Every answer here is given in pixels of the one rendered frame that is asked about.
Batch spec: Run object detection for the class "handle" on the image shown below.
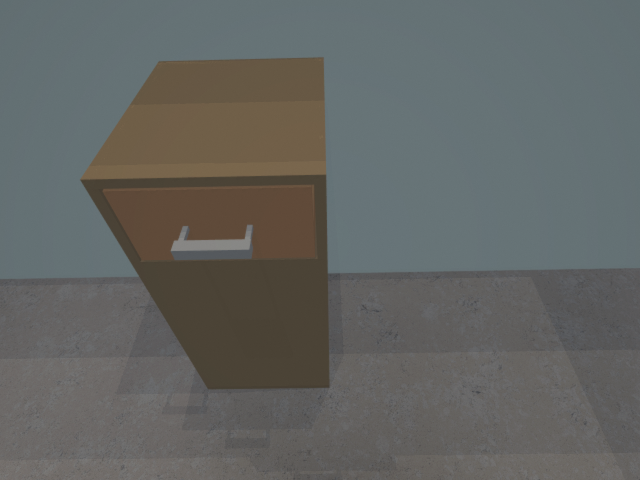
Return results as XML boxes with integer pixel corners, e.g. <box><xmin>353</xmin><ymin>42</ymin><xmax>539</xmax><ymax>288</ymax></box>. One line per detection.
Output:
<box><xmin>171</xmin><ymin>225</ymin><xmax>254</xmax><ymax>260</ymax></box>

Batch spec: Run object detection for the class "cabinet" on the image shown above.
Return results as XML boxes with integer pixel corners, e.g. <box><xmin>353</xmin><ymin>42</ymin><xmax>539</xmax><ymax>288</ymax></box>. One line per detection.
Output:
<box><xmin>80</xmin><ymin>57</ymin><xmax>330</xmax><ymax>389</ymax></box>

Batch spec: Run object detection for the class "drawer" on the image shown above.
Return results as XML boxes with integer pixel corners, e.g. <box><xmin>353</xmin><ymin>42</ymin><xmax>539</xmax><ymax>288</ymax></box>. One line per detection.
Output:
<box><xmin>102</xmin><ymin>185</ymin><xmax>315</xmax><ymax>260</ymax></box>

